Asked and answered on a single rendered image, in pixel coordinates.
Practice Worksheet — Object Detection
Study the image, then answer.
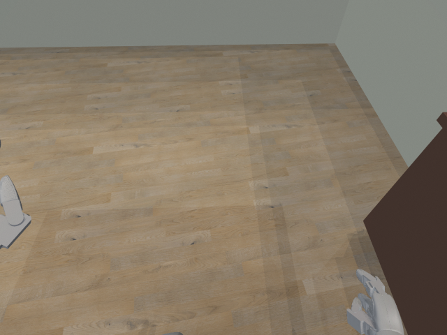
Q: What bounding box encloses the robot left hand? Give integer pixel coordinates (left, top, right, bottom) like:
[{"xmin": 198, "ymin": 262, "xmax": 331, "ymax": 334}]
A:
[{"xmin": 0, "ymin": 140, "xmax": 31, "ymax": 249}]

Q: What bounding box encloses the robot right hand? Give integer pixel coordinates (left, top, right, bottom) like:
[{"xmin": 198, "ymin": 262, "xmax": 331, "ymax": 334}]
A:
[{"xmin": 346, "ymin": 269, "xmax": 404, "ymax": 335}]

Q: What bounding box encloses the counter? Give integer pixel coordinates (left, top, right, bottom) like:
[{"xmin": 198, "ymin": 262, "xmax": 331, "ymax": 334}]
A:
[{"xmin": 363, "ymin": 112, "xmax": 447, "ymax": 335}]

